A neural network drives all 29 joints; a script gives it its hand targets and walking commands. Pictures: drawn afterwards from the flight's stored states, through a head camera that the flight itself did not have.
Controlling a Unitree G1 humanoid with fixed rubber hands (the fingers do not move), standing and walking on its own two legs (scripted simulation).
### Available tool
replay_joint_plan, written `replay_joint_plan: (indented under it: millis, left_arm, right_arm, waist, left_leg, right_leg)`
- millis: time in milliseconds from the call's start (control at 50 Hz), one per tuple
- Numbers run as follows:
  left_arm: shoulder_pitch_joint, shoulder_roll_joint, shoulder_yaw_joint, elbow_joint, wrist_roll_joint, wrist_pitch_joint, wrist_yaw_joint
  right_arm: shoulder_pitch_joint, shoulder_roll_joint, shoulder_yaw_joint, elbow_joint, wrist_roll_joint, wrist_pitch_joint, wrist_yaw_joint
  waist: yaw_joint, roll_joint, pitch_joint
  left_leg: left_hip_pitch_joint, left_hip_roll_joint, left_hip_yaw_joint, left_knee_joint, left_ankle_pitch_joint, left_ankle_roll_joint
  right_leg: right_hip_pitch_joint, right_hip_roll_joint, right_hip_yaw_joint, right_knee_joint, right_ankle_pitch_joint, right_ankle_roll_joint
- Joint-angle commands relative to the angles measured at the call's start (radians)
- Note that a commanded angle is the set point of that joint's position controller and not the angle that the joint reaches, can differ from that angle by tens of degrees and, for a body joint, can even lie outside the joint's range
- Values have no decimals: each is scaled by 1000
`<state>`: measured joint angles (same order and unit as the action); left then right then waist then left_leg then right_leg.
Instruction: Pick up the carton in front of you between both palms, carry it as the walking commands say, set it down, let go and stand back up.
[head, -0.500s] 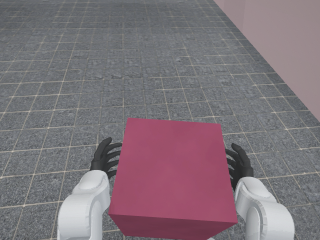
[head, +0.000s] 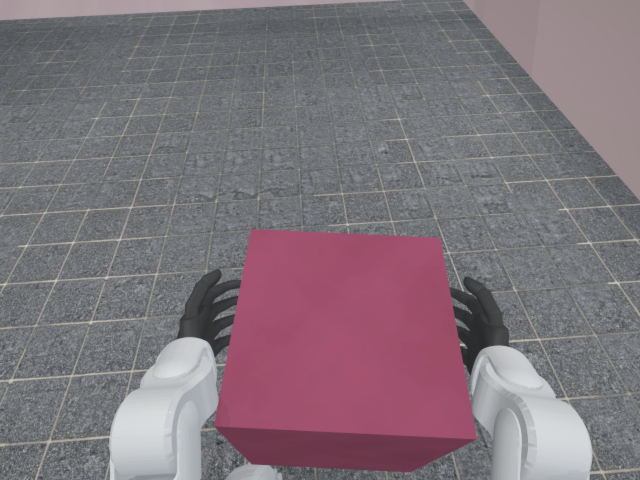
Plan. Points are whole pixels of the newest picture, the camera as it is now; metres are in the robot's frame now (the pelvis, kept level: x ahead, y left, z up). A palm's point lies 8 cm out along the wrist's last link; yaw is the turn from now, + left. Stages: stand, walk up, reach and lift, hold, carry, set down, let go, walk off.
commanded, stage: carry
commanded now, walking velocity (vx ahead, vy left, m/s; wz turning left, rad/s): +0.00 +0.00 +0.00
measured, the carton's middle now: (337, 361) +0.25 +0.00 +0.02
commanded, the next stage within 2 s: none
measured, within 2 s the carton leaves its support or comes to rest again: neither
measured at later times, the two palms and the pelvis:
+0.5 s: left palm (227, 215) +0.43 +0.16 +0.09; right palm (444, 225) +0.42 -0.14 +0.09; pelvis +0.19 +0.02 -0.01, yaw -2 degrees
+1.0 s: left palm (241, 215) +0.44 +0.14 +0.08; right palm (454, 223) +0.43 -0.16 +0.08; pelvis +0.20 +0.00 -0.02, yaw -2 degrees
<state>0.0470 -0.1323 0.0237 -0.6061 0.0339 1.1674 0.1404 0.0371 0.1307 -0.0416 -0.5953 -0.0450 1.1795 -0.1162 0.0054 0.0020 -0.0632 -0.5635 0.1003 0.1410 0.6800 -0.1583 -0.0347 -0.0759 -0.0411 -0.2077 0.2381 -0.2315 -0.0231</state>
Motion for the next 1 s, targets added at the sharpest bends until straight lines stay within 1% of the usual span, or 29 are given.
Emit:
replay_joint_plan:
  millis: [0, 40, 60, 80, 100, 120, 140, 160, 180, 220, 280, 300, 340, 400, 420, 440, 480, 500, 520, 540, 620, 660, 680, 740, 800, 860, 880, 920, 980]
  left_arm:
    - [-304, -747, -615, -40, -254, 14, -131]
    - [-347, -712, -600, -69, -244, 23, -123]
    - [-328, -715, -616, -44, -239, 30, -122]
    - [-351, -742, -615, -66, -259, 32, -122]
    - [-358, -721, -602, -45, -242, 38, -114]
    - [-372, -719, -641, -59, -256, 45, -112]
    - [-349, -710, -641, -40, -280, 51, -112]
    - [-321, -720, -622, -41, -249, 42, -118]
    - [-346, -760, -638, -74, -245, 36, -121]
    - [-425, -856, -682, -77, -283, 15, -131]
    - [-373, -874, -655, -49, -243, 0, -133]
    - [-354, -862, -669, -60, -246, -2, -134]
    - [-370, -863, -665, -38, -268, 1, -134]
    - [-308, -753, -597, 44, -199, 32, -124]
    - [-402, -775, -630, -29, -230, 31, -124]
    - [-389, -782, -611, 13, -237, 37, -124]
    - [-401, -781, -619, 22, -244, 30, -123]
    - [-358, -765, -589, 37, -236, 32, -120]
    - [-377, -763, -615, 7, -262, 35, -122]
    - [-395, -746, -592, 23, -218, 38, -121]
    - [-380, -765, -597, 35, -255, 38, -122]
    - [-385, -755, -587, 37, -238, 36, -118]
    - [-396, -766, -603, 44, -236, 38, -121]
    - [-410, -787, -638, 21, -260, 29, -122]
    - [-379, -785, -599, 48, -233, 24, -116]
    - [-375, -788, -610, 22, -243, 21, -119]
    - [-354, -785, -591, 20, -227, 17, -119]
    - [-346, -766, -599, 57, -227, 19, -123]
    - [-420, -769, -627, 20, -238, 11, -133]
  right_arm:
    - [-323, 726, 633, -66, 256, 10, 99]
    - [-317, 728, 629, -56, 263, 19, 105]
    - [-326, 694, 626, -60, 257, 27, 106]
    - [-359, 692, 622, -105, 281, 26, 107]
    - [-358, 694, 621, -57, 277, 30, 104]
    - [-321, 681, 591, -42, 280, 29, 103]
    - [-299, 689, 587, -2, 286, 33, 102]
    - [-312, 730, 591, -3, 291, 21, 106]
    - [-275, 752, 570, 18, 280, 17, 112]
    - [-312, 822, 576, -16, 280, -6, 133]
    - [-305, 841, 603, -9, 284, -14, 146]
    - [-312, 849, 603, -17, 290, -15, 147]
    - [-343, 815, 630, -43, 282, -18, 144]
    - [-352, 723, 614, -14, 244, 11, 131]
    - [-386, 746, 590, -39, 282, 18, 133]
    - [-385, 746, 593, 3, 267, 26, 128]
    - [-390, 748, 612, -3, 272, 24, 119]
    - [-343, 735, 584, 42, 253, 30, 117]
    - [-345, 735, 599, 11, 259, 25, 112]
    - [-392, 732, 572, 18, 253, 30, 110]
    - [-360, 742, 599, 29, 261, 28, 107]
    - [-373, 733, 576, 37, 242, 28, 105]
    - [-388, 739, 589, 24, 247, 27, 106]
    - [-360, 760, 586, 28, 256, 17, 111]
    - [-374, 744, 605, 20, 260, 16, 111]
    - [-372, 754, 614, 0, 266, 16, 117]
    - [-378, 778, 633, 9, 274, 9, 118]
    - [-379, 733, 605, 31, 252, 10, 113]
    - [-388, 727, 607, 42, 253, 4, 131]
  waist:
    - [7, -191, -116]
    - [-5, -134, -107]
    - [-17, -117, -145]
    - [-18, -80, -191]
    - [-16, 35, -240]
    - [-22, 207, -247]
    - [-20, 190, -277]
    - [-20, 144, -318]
    - [-14, 131, -309]
    - [-8, 212, -318]
    - [-4, 110, -336]
    - [-3, 138, -322]
    - [-2, 53, -280]
    - [-6, -31, -211]
    - [-10, -16, -167]
    - [-7, 9, -178]
    - [-8, -46, -212]
    - [-10, -8, -216]
    - [-7, -56, -265]
    - [-8, -41, -179]
    - [-7, -28, -236]
    - [-5, -42, -233]
    - [-3, -44, -231]
    - [0, 43, -268]
    - [-4, -44, -236]
    - [-8, 1, -257]
    - [-3, -65, -272]
    - [-6, -32, -219]
    - [-5, -11, -206]
  left_leg:
    - [85, -47, 58, -149, 96, -6]
    - [252, -62, 106, -210, 206, 5]
    - [372, -66, 110, -276, 222, 6]
    - [483, -22, 74, -323, 353, 11]
    - [642, 152, -108, -284, 645, 55]
    - [684, 233, -276, -333, 775, 136]
    - [714, 307, -301, -328, 811, 228]
    - [704, 337, -308, -369, 727, 242]
    - [650, 299, -262, -374, 706, 192]
    - [643, 173, -135, -371, 603, 139]
    - [616, 169, -84, -338, 503, 108]
    - [551, 154, -24, -329, 426, 102]
    - [479, 119, -27, -279, 389, 68]
    - [400, 81, -4, -279, 261, 34]
    - [402, 75, 9, -283, 270, 30]
    - [418, 83, -2, -268, 320, 35]
    - [413, 85, 6, -207, 362, 37]
    - [400, 93, -2, -189, 381, 36]
    - [431, 81, -17, -176, 381, 34]
    - [402, 84, 7, -182, 403, 22]
    - [418, 76, -11, -172, 385, 34]
    - [427, 72, -11, -162, 472, 28]
    - [396, 72, -1, -160, 405, 33]
    - [428, 64, 4, -161, 451, 33]
    - [436, 82, -8, -153, 449, 36]
    - [452, 79, -7, -157, 384, 48]
    - [427, 75, -7, -146, 350, 39]
    - [414, 64, 16, -154, 364, 23]
    - [424, 77, -3, -198, 247, 29]
  right_leg:
    - [111, -196, 19, 32, 706, -37]
    - [10, -162, -13, 111, 579, -25]
    - [-8, -123, -23, 180, 532, 8]
    - [-37, -120, -12, 265, 474, 38]
    - [-173, -53, -7, 428, 221, 72]
    - [-258, 7, 54, 502, -128, 75]
    - [-288, 6, 119, 587, -332, 61]
    - [-303, -18, 148, 602, -385, 58]
    - [-252, -56, 195, 547, -350, 50]
    - [-237, -14, 154, 340, -284, 46]
    - [-158, -8, 97, 248, -130, 36]
    - [-113, -39, 104, 161, -7, 47]
    - [-69, -62, 95, 175, 107, 46]
    - [-81, -127, 129, 192, 275, 65]
    - [-135, -131, 138, 195, 276, 66]
    - [-136, -136, 142, 203, 296, 53]
    - [-94, -138, 131, 208, 387, 55]
    - [-57, -149, 153, 204, 483, 53]
    - [-59, -134, 140, 233, 503, 50]
    - [-97, -132, 137, 214, 517, 52]
    - [-79, -126, 124, 232, 468, 45]
    - [-83, -131, 126, 260, 587, 41]
    - [-55, -127, 128, 248, 533, 50]
    - [-58, -134, 138, 260, 529, 37]
    - [-67, -128, 128, 267, 540, 23]
    - [-49, -133, 143, 243, 472, 22]
    - [-53, -121, 115, 251, 494, 34]
    - [-69, -133, 117, 254, 557, 29]
    - [-88, -123, 124, 220, 367, 31]
